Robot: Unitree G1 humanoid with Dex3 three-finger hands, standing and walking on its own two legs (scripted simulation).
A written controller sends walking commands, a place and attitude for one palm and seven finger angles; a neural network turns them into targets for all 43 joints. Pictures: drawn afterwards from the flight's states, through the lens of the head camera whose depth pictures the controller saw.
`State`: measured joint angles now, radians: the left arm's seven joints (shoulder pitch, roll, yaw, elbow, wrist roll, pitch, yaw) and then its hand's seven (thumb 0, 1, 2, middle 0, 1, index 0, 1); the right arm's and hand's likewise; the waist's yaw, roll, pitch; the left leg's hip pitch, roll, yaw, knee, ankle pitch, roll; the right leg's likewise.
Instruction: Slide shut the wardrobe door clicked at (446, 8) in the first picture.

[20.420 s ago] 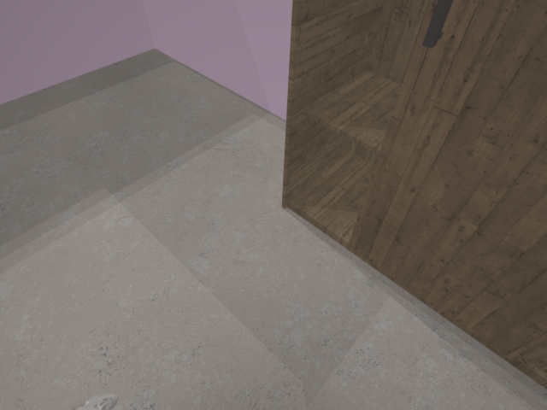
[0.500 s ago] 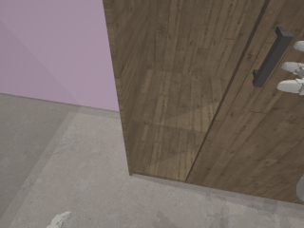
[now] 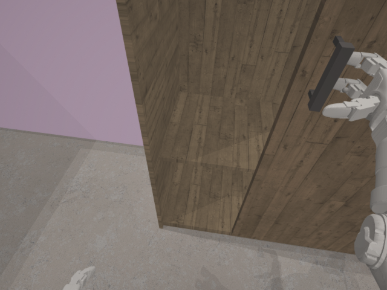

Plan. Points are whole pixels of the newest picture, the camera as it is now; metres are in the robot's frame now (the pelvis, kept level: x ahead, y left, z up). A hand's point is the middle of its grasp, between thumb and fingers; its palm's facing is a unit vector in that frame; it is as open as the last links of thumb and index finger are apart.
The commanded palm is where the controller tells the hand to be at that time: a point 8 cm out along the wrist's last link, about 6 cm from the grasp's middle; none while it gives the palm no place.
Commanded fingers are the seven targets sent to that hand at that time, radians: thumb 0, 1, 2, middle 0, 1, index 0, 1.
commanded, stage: feel for the door with the fingertips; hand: right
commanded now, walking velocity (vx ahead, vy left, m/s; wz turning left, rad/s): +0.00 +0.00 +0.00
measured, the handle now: (325, 74) +0.50 -0.21 +0.23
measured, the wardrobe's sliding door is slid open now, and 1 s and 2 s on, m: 0.36 0.36 0.36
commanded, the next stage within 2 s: slide the fingers in behind the handle in 0.42 s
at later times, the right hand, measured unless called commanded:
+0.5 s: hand (350, 87) +0.45 -0.24 +0.23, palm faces +0.11 +0.99 -0.02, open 13.7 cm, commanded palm +0.44 -0.27 +0.23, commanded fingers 0.00 0.50 -0.30 0.30 1.20 0.30 1.20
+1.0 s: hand (334, 87) +0.45 -0.21 +0.23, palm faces +0.05 +1.00 +0.02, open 13.9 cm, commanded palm +0.42 -0.26 +0.23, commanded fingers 0.00 0.50 -0.30 0.30 1.20 0.30 1.20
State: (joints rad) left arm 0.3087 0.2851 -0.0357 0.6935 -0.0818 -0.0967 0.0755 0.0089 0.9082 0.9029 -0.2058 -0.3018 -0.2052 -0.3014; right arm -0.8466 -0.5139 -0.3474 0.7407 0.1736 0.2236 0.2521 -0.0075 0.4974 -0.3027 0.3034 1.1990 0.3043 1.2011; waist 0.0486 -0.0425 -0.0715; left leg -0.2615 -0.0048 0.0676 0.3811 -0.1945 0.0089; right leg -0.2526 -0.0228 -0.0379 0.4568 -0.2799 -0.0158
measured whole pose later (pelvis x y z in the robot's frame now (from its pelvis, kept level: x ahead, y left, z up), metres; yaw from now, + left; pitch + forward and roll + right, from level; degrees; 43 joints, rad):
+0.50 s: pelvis +0.00 +0.00 +0.00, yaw -2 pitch +5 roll +1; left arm 0.35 0.29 -0.03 0.75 -0.07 -0.12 0.09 0.01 0.91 0.90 -0.21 -0.30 -0.21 -0.30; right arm -0.98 -0.56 -0.31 0.92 0.15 0.17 0.25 -0.01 0.50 -0.30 0.32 1.23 0.34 1.23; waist 0.06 -0.03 -0.05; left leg -0.28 0.00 0.09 0.37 -0.19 0.01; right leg -0.28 -0.02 -0.01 0.46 -0.27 -0.01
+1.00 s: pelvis -0.01 +0.00 +0.00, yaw +0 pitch +4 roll +1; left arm 0.33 0.28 -0.04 0.72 -0.08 -0.13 0.07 0.01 0.91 0.90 -0.21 -0.30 -0.21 -0.30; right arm -0.90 -0.49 -0.35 0.82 0.16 0.18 0.23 -0.01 0.50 -0.30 0.30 1.21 0.31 1.20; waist 0.06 -0.05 -0.07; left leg -0.27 0.00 0.06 0.38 -0.18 0.01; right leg -0.26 -0.02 -0.04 0.45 -0.27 -0.02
